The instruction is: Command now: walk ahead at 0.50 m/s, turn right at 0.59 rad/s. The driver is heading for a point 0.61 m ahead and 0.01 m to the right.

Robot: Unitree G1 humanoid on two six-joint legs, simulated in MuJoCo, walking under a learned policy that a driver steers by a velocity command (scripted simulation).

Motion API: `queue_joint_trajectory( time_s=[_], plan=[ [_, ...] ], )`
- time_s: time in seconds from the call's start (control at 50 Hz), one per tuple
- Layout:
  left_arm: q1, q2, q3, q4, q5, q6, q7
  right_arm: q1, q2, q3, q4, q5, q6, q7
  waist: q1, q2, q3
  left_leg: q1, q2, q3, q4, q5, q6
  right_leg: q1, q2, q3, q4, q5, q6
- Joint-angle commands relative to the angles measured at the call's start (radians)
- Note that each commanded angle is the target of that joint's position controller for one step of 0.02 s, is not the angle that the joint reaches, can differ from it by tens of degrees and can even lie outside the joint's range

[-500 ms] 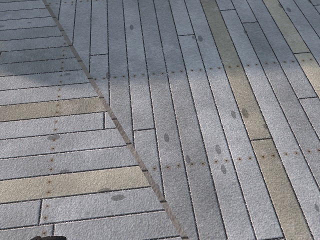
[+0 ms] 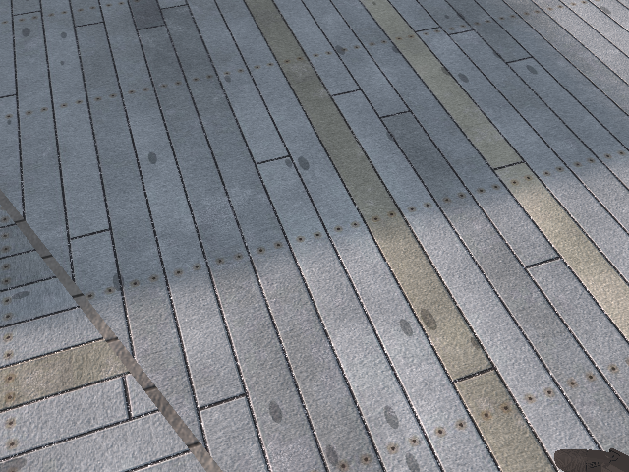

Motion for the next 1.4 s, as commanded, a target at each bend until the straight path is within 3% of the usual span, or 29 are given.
queue_joint_trajectory(
  time_s=[0.02, 0.12, 0.24, 0.34, 0.38, 0.42, 0.44, 0.46, 0.48, 0.5, 0.54, 0.56, 0.62, 0.72, 0.82, 0.88, 0.92, 0.94, 0.96, 0.98, 1.0, 1.04, 1.06, 1.1, 1.18, 1.26, 1.3, 1.34, 1.4],
  plan=[
    [-0.068, 0.14, 0.029, -0.111, 0.009, -0.014, 0.0, 0.155, -0.121, -0.041, -0.016, 0.0, 0.014, -0.01, -0.11, 0.108, -0.045, 0.447, 0.355, -0.455, -0.278, -0.238, 0.164, -0.491, -0.124, -0.032, 0.25, 0.093, 0.023],
    [-0.093, 0.056, 0.02, -0.138, 0.005, 0.008, -0.013, 0.123, -0.12, -0.043, 0.021, -0.002, 0.001, -0.013, -0.064, 0.144, 0.016, 0.284, 0.296, -0.174, -0.382, 0.027, 0.175, -0.424, -0.193, -0.069, 0.112, 0.217, 0.037],
    [-0.231, 0.01, -0.004, -0.165, 0.015, -0.013, -0.036, 0.166, -0.162, -0.053, 0.074, 0.01, 0.011, -0.01, -0.105, 0.081, 0.03, 0.329, 0.268, 0.015, -0.4, 0.199, 0.168, -0.38, -0.175, -0.115, -0.234, 0.461, 0.035],
    [-0.359, 0.022, -0.007, -0.211, 0.012, -0.026, -0.059, 0.245, -0.204, -0.062, 0.135, 0.039, 0.035, -0.008, -0.125, 0.09, 0.073, 0.438, 0.318, 0.038, -0.376, 0.259, 0.154, -0.34, -0.142, -0.17, -0.417, 0.416, -0.008],
    [-0.33, 0.052, 0.006, -0.213, 0.019, -0.027, -0.061, 0.243, -0.226, -0.066, 0.15, 0.047, 0.047, -0.011, -0.083, 0.115, 0.039, 0.486, 0.327, 0.057, -0.287, 0.499, 0.136, -0.249, -0.105, -0.204, -0.462, 0.337, -0.044],
    [-0.083, 0.127, 0.05, -0.138, 0.024, -0.023, -0.05, 0.236, -0.212, -0.054, 0.158, 0.046, 0.056, -0.019, 0.057, 0.106, -0.117, 0.394, 0.263, 0.136, 0.017, 0.703, 0.083, 0.141, -0.041, -0.248, -0.531, 0.406, -0.096],
    [0.092, 0.205, 0.075, -0.104, 0.027, -0.014, -0.032, 0.237, -0.159, -0.029, 0.13, 0.013, 0.051, -0.022, 0.122, -0.001, -0.25, 0.149, 0.216, 0.154, 0.329, 0.379, 0.039, 0.465, -0.211, -0.028, -0.486, 0.457, -0.154],
    [0.084, 0.284, 0.077, -0.1, 0.025, -0.017, -0.031, 0.346, -0.044, 0.011, 0.104, 0.002, 0.031, -0.01, 0.021, -0.239, -0.376, -0.206, 0.033, 0.07, 0.656, -0.412, -0.013, 0.701, -0.453, 0.483, -0.608, 0.256, -0.323],
    [0.086, 0.188, 0.053, -0.109, 0.022, -0.024, -0.034, 0.266, -0.148, -0.015, 0.119, 0.034, 0.012, -0.002, 0.079, -0.123, -0.379, -0.304, 0.061, -0.079, 0.767, -0.44, -0.003, 0.673, -0.457, 0.539, -0.682, 0.174, -0.314],
    [0.033, 0.154, 0.039, -0.101, 0.024, -0.033, -0.036, 0.176, -0.177, -0.024, 0.082, 0.058, 0.001, 0.002, 0.071, -0.11, -0.221, -0.376, 0.103, -0.065, 0.772, -0.359, 0.01, 0.558, -0.418, 0.378, -0.697, 0.246, -0.272],
    [-0.079, 0.092, 0.02, -0.098, 0.029, -0.041, -0.04, 0.128, -0.15, -0.023, 0.089, 0.024, 0.003, -0.009, 0.003, -0.006, -0.086, -0.308, 0.169, -0.049, 0.652, -0.206, 0.012, 0.318, -0.329, 0.165, -0.741, 0.446, -0.21],
    [-0.11, 0.087, 0.017, -0.102, 0.042, -0.048, -0.039, 0.177, -0.143, -0.023, 0.097, 0.031, 0.016, -0.005, -0.038, -0.067, -0.087, -0.235, 0.19, -0.068, 0.638, -0.161, 0.003, 0.235, -0.336, 0.138, -0.776, 0.48, -0.224],
    [-0.135, 0.083, 0.021, -0.073, 0.039, -0.077, -0.037, 0.208, -0.098, -0.018, 0.118, 0.034, 0.055, -0.005, -0.077, -0.045, -0.039, -0.197, 0.19, -0.079, 0.576, -0.095, -0.024, 0.128, -0.322, 0.011, -0.862, 0.514, -0.222],
    [-0.112, 0.095, 0.026, -0.025, 0.051, -0.088, -0.019, 0.09, -0.086, -0.017, 0.088, 0.027, 0.06, -0.001, -0.041, -0.01, 0.035, -0.257, 0.156, -0.103, 0.326, 0.178, -0.037, 0.137, -0.287, -0.173, -0.912, 0.534, -0.17],
    [-0.045, 0.121, 0.027, 0.038, 0.031, -0.067, -0.004, -0.057, -0.039, 0.006, 0.02, 0.005, 0.043, 0.028, 0.01, -0.001, 0.062, -0.165, 0.102, -0.008, 0.063, 0.28, -0.01, 0.195, -0.291, -0.26, -0.838, 0.791, -0.137],
    [-0.055, 0.148, 0.034, 0.062, 0.017, -0.042, 0.004, -0.015, -0.082, -0.009, 0.013, 0.0, 0.039, 0.043, -0.03, -0.044, 0.007, -0.11, 0.056, 0.008, 0.003, 0.166, 0.032, 0.309, -0.318, -0.24, -0.709, 0.973, -0.107],
    [-0.084, 0.148, 0.032, 0.067, 0.014, -0.027, 0.011, 0.157, -0.139, -0.038, 0.062, -0.007, 0.034, 0.036, -0.128, -0.032, -0.094, 0.116, 0.001, 0.041, -0.089, 0.246, 0.071, 0.313, -0.263, -0.269, -0.471, 1.068, -0.052],
    [-0.041, 0.117, 0.019, 0.057, 0.037, -0.031, 0.013, 0.231, -0.212, -0.056, 0.072, -0.013, 0.038, 0.021, -0.141, 0.055, -0.199, 0.35, 0.107, -0.066, -0.044, 0.671, 0.111, 0.184, -0.203, -0.298, -0.261, 0.837, 0.002],
    [0.104, 0.008, -0.021, 0.055, 0.06, -0.043, -0.004, 0.253, -0.258, -0.052, 0.073, -0.037, 0.047, 0.008, -0.072, 0.277, -0.362, 0.729, 0.395, -0.426, 0.036, 1.068, 0.332, -0.169, -0.055, -0.265, 0.132, 0.0, 0.079],
    [0.13, 0.042, -0.019, 0.108, 0.032, -0.045, -0.016, 0.273, -0.16, -0.026, 0.076, -0.019, 0.052, 0.011, -0.105, 0.205, -0.53, 0.758, 0.444, -0.546, -0.007, 1.028, 0.407, -0.187, -0.041, -0.055, 0.262, -0.228, 0.092],
    [0.037, 0.111, 0.001, 0.09, -0.001, -0.04, -0.02, 0.208, -0.144, -0.021, 0.064, -0.005, 0.058, 0.014, -0.119, 0.142, -0.417, 0.657, 0.388, -0.424, -0.043, 0.894, 0.361, -0.237, -0.089, -0.036, 0.274, -0.208, 0.085],
    [-0.084, 0.093, 0.001, 0.069, 0.012, -0.014, 0.005, 0.073, -0.093, -0.005, 0.059, 0.007, 0.066, 0.01, -0.079, 0.052, -0.192, 0.397, 0.311, -0.306, -0.132, 0.589, 0.275, -0.287, -0.15, -0.087, 0.135, -0.105, 0.088],
    [-0.099, 0.091, 0.004, 0.068, 0.027, 0.006, 0.016, 0.048, -0.082, -0.001, 0.063, -0.007, 0.069, 0.005, -0.057, 0.071, -0.135, 0.23, 0.281, -0.267, -0.189, 0.511, 0.254, -0.184, -0.164, -0.096, 0.063, -0.053, 0.09],
    [-0.025, 0.044, -0.007, 0.093, 0.026, 0.03, 0.025, -0.014, -0.102, -0.011, 0.062, -0.024, 0.078, 0.003, -0.01, 0.157, -0.112, 0.107, 0.254, -0.215, -0.226, 0.437, 0.254, -0.067, -0.155, -0.124, -0.109, -0.028, 0.108],
    [-0.034, 0.04, -0.007, 0.124, 0.033, 0.043, 0.03, -0.022, -0.105, -0.012, 0.084, -0.014, 0.086, -0.011, -0.015, 0.134, -0.175, 0.076, 0.236, -0.179, -0.258, 0.177, 0.211, 0.082, -0.143, -0.142, -0.319, 0.217, 0.091],
    [-0.09, 0.042, -0.007, 0.118, 0.067, 0.046, 0.024, -0.018, -0.056, 0.009, 0.122, -0.013, 0.097, -0.01, -0.011, 0.111, -0.052, -0.051, 0.147, -0.163, -0.284, -0.406, 0.082, 0.178, -0.157, -0.126, -0.544, 0.329, 0.034],
    [-0.138, 0.132, 0.012, 0.125, 0.05, 0.037, 0.029, 0.037, -0.053, 0.006, 0.132, -0.011, 0.103, -0.014, -0.086, -0.081, 0.025, 0.047, 0.048, -0.063, -0.201, -0.311, 0.02, -0.022, -0.2, -0.066, -0.634, 0.071, -0.015],
    [-0.165, 0.044, -0.008, 0.131, 0.056, 0.015, 0.025, 0.028, -0.072, 0.0, 0.149, -0.013, 0.11, -0.027, -0.078, -0.087, 0.029, 0.175, 0.049, -0.052, -0.138, -0.185, 0.012, -0.12, -0.177, -0.08, -0.691, 0.001, 0.017],
    [-0.154, 0.041, -0.011, 0.154, 0.046, -0.008, 0.023, 0.041, -0.06, 0.001, 0.177, -0.015, 0.113, -0.033, -0.068, -0.034, 0.013, 0.171, 0.057, -0.058, -0.134, -0.109, 0.031, -0.041, -0.161, -0.101, -0.646, 0.174, 0.04]
  ],
)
